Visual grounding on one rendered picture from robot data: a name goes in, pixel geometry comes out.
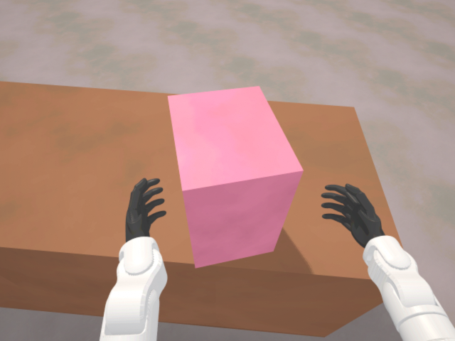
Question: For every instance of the robot right hand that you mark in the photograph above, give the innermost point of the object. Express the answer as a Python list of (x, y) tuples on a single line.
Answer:
[(360, 218)]

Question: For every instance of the robot right forearm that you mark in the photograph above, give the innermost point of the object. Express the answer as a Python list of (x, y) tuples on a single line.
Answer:
[(408, 298)]

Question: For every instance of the robot left hand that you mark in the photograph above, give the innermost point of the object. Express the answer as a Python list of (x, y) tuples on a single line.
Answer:
[(138, 222)]

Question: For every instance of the pedestal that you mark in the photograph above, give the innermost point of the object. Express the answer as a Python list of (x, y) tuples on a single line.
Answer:
[(69, 160)]

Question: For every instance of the robot left forearm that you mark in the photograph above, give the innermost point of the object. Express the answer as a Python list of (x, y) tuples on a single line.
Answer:
[(132, 308)]

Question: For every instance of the carton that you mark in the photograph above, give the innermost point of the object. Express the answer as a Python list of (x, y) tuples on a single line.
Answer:
[(238, 172)]

